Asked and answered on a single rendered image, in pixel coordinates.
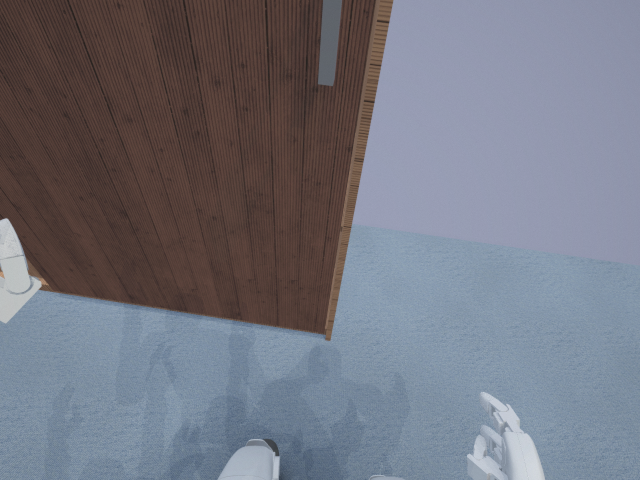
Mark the right robot hand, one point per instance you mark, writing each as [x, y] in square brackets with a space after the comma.
[515, 455]

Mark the left robot shin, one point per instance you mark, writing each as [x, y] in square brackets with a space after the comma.
[258, 442]

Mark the left robot hand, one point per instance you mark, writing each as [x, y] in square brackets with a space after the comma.
[18, 286]

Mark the handle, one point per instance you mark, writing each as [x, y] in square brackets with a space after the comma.
[331, 14]

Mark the wardrobe door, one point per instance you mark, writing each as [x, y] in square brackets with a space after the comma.
[181, 153]
[32, 271]

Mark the robot left foot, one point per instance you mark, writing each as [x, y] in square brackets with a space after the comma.
[272, 445]

